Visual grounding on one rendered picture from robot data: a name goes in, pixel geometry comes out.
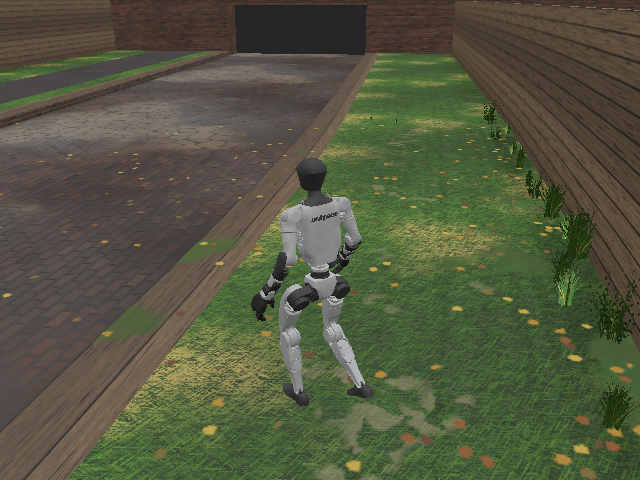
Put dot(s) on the left robot hand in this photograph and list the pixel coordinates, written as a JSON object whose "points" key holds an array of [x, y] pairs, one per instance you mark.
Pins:
{"points": [[259, 305]]}

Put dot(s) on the left robot foot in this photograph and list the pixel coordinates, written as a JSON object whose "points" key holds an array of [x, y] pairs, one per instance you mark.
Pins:
{"points": [[301, 399]]}

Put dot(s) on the right robot hand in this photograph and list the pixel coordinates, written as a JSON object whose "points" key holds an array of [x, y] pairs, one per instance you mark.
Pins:
{"points": [[343, 263]]}

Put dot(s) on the robot left upper arm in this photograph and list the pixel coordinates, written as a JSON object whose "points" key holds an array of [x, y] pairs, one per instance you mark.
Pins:
{"points": [[289, 219]]}

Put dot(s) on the robot right upper arm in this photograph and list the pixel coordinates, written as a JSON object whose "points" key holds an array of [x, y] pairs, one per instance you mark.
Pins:
{"points": [[347, 218]]}

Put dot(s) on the right robot forearm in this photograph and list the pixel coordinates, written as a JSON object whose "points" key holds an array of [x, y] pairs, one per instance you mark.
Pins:
{"points": [[346, 251]]}

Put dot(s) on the left robot forearm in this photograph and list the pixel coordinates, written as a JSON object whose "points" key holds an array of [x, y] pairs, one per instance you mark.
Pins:
{"points": [[276, 278]]}

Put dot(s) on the right robot foot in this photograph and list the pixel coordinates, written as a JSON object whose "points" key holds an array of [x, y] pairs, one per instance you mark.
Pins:
{"points": [[364, 392]]}

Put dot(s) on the robot foot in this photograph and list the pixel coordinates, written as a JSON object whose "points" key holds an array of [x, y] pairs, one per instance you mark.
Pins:
{"points": [[364, 392], [301, 399]]}

